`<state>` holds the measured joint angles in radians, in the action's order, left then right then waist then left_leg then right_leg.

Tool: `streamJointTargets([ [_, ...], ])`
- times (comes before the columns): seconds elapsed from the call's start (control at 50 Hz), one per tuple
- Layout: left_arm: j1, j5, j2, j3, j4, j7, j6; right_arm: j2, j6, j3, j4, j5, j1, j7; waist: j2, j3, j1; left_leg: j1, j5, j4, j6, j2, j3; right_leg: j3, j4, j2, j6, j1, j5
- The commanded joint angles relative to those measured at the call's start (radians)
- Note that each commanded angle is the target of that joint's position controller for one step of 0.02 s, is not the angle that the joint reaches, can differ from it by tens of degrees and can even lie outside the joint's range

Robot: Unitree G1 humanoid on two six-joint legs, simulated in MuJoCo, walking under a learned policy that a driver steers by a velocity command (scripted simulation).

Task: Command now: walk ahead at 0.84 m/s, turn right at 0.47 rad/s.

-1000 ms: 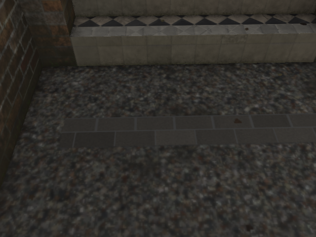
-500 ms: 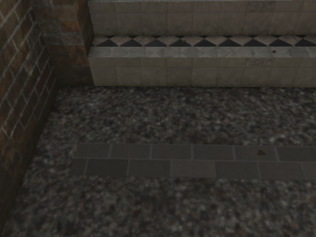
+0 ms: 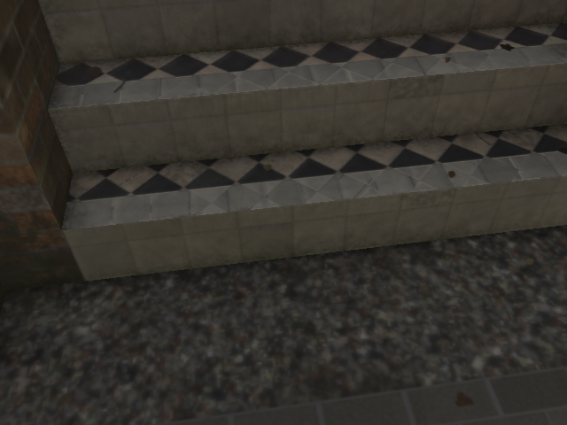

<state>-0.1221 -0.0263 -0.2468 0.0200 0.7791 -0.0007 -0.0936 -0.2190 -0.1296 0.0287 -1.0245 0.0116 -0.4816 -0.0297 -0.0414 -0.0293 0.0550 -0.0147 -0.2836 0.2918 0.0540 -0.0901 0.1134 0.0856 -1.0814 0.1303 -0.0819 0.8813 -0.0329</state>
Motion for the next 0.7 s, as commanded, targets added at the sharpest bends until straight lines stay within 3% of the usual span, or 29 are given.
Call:
streamJointTargets([
  [0.02,0.043,0.013,-0.018,0.001,-0.053,-0.021,-0.016,-0.109,-0.033,0.002,0.095,0.006,0.117,0.028,0.015,0.173,-0.042,-0.282,0.401,-0.192,0.057,0.21,0.015,-0.072,0.244,-0.032,-0.007,-0.184,-0.274],
  [0.06,0.134,0.019,0.006,-0.005,-0.093,-0.05,-0.028,-0.14,-0.023,-0.001,0.081,0.0,0.061,0.046,0.022,0.165,-0.007,-0.215,0.53,-0.153,0.018,0.221,0.053,-0.145,0.397,-0.074,-0.007,-0.274,-0.364],
  [0.1,0.142,0.015,-0.034,0.012,-0.122,-0.078,-0.029,-0.195,0.002,0.006,0.093,-0.002,0.065,0.067,0.083,0.123,-0.02,-0.061,0.802,-0.028,-0.019,0.236,0.078,-0.202,0.473,-0.136,-0.009,-0.31,-0.308],
  [0.12,0.089,0.017,-0.068,0.027,-0.12,-0.089,-0.028,-0.221,0.021,0.013,0.111,-0.002,0.079,0.081,0.115,0.077,-0.047,0.012,0.991,0.08,-0.039,0.246,0.084,-0.24,0.476,-0.186,-0.014,-0.354,-0.22],
  [0.14,-0.028,0.017,-0.105,0.045,-0.1,-0.096,-0.023,-0.243,0.043,0.022,0.129,0.002,0.102,0.093,0.148,0.013,-0.104,0.038,1.149,0.238,-0.048,0.261,0.081,-0.257,0.462,-0.227,-0.027,-0.454,-0.128],
  [0.16,-0.238,0.017,-0.163,0.075,-0.052,-0.092,-0.014,-0.257,0.06,0.029,0.152,0.011,0.151,0.095,0.168,-0.08,-0.206,-0.002,1.188,0.469,-0.046,0.272,0.059,-0.217,0.463,-0.237,-0.061,-0.651,-0.084],
  [0.18,-0.378,0.015,-0.204,0.093,-0.022,-0.071,-0.005,-0.242,0.06,0.029,0.177,0.006,0.188,0.086,0.1,-0.119,-0.27,-0.109,0.909,0.79,-0.076,0.197,0.069,-0.11,0.591,-0.187,-0.091,-0.82,-0.183],
  [0.2,-0.31,0.031,-0.276,0.1,-0.056,-0.046,0.01,-0.051,0.032,-0.012,0.227,0.047,0.079,0.054,-0.336,-0.147,-0.096,-0.535,-0.294,1.256,-0.134,-0.018,0.022,0.239,0.456,0.029,-0.223,-1.114,-0.726],
  [0.22,-0.272,0.087,-0.289,0.094,-0.105,-0.04,0.005,-0.077,-0.006,-0.026,0.254,0.0,-0.061,0.027,-0.265,-0.471,-0.075,-0.674,-0.335,1.498,-0.115,-0.059,-0.27,0.717,0.612,0.23,-0.426,-1.315,-0.549],
  [0.24,-0.215,0.078,-0.248,0.1,-0.165,-0.036,0.017,-0.193,-0.016,-0.001,0.286,-0.012,0.057,0.023,-0.054,-0.492,-0.126,-0.657,-0.244,1.439,-0.068,0.007,-0.319,0.683,0.667,0.178,-0.373,-1.25,-0.285],
  [0.26,-0.147,0.04,-0.206,0.087,-0.172,-0.035,0.022,-0.186,-0.007,0.004,0.338,-0.008,0.182,0.029,0.102,-0.289,-0.086,-0.697,-0.186,1.306,-0.057,0.04,-0.29,0.573,0.72,0.111,-0.317,-1.043,-0.138],
  [0.28,-0.099,0.019,-0.168,0.073,-0.186,-0.03,0.022,-0.18,0.012,0.006,0.348,0.007,0.216,0.042,0.177,-0.212,-0.046,-0.679,-0.165,1.225,-0.063,0.077,-0.279,0.53,0.759,0.08,-0.282,-0.894,-0.071],
  [0.34,-0.04,0.031,-0.165,0.078,-0.214,-0.017,0.04,-0.178,0.064,0.021,0.376,0.016,0.216,0.056,0.115,-0.074,0.007,-0.571,-0.134,1.005,-0.095,0.104,-0.263,0.391,0.802,-0.035,-0.234,-0.601,-0.155],
  [0.38,-0.074,0.02,-0.191,0.088,-0.206,0.002,0.054,-0.137,0.076,0.012,0.395,0.025,0.251,0.064,0.1,-0.087,-0.005,-0.56,-0.091,0.877,-0.128,0.082,-0.253,0.341,0.768,-0.063,-0.223,-0.568,-0.321],
  [0.42,-0.091,0.015,-0.214,0.094,-0.206,0.026,0.08,-0.127,0.09,0.011,0.413,0.018,0.293,0.072,0.066,-0.125,-0.016,-0.569,-0.031,0.785,-0.156,0.058,-0.26,0.343,0.739,-0.077,-0.196,-0.59,-0.296],
  [0.48,-0.083,-0.004,-0.217,0.096,-0.226,0.059,0.12,-0.155,0.099,0.024,0.423,-0.006,0.368,0.079,-0.018,-0.123,-0.041,-0.597,0.077,0.656,-0.164,0.034,-0.292,0.393,0.746,-0.109,-0.116,-0.635,0.041],
  [0.52,-0.083,-0.001,-0.21,0.095,-0.24,0.067,0.132,-0.164,0.09,0.029,0.422,-0.014,0.411,0.073,-0.064,-0.103,-0.064,-0.602,0.124,0.561,-0.152,0.033,-0.31,0.439,0.776,-0.122,-0.095,-0.649,0.331],
  [0.56,-0.087,-0.002,-0.199,0.09,-0.242,0.061,0.121,-0.165,0.078,0.028,0.418,-0.018,0.435,0.059,-0.132,-0.087,-0.086,-0.594,0.157,0.456,-0.142,0.047,-0.309,0.492,0.806,-0.102,-0.107,-0.681,0.544],
  [0.58,-0.109,-0.001,-0.192,0.087,-0.233,0.055,0.114,-0.164,0.066,0.025,0.415,-0.007,0.449,0.054,-0.142,-0.087,-0.106,-0.573,0.169,0.431,-0.136,0.057,-0.303,0.505,0.809,-0.09,-0.114,-0.701,0.571],
  [0.62,-0.128,0.006,-0.174,0.08,-0.218,0.042,0.096,-0.173,0.039,0.026,0.409,-0.003,0.45,0.041,-0.149,-0.064,-0.122,-0.52,0.18,0.364,-0.11,0.077,-0.29,0.511,0.791,-0.067,-0.118,-0.712,0.579],
  [0.68,-0.114,0.014,-0.143,0.059,-0.207,0.016,0.07,-0.18,0.011,0.035,0.377,-0.016,0.384,0.034,-0.158,-0.009,-0.095,-0.325,0.105,0.286,-0.068,0.098,-0.245,0.511,0.779,-0.051,-0.114,-0.609,0.618],
  [0.7,-0.084,0.012,-0.135,0.053,-0.22,0.006,0.06,-0.185,0.004,0.042,0.358,-0.028,0.323,0.033,-0.163,0.02,-0.061,-0.256,0.109,0.228,-0.045,0.114,-0.224,0.503,0.761,-0.054,-0.112,-0.572,0.632],
])
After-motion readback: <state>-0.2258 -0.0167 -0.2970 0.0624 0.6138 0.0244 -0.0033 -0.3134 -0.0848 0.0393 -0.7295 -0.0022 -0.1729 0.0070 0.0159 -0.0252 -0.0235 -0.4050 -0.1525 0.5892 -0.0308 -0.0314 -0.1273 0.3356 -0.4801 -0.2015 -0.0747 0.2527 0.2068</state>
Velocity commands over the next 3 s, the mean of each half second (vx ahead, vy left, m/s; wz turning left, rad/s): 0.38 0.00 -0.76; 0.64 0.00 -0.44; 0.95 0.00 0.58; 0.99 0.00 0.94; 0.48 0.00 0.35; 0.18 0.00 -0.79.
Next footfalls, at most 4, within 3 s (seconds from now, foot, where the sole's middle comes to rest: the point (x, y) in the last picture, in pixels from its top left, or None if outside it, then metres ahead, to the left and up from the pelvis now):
0.18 right None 0.39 -0.09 -0.77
0.74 left None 0.54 0.07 -0.77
1.24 right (435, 353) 0.72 -0.39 -0.77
1.60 left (361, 284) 0.94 -0.23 -0.77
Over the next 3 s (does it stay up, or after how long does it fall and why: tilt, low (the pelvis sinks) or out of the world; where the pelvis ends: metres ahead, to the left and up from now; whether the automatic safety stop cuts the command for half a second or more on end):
stays up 1.25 -0.18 0.34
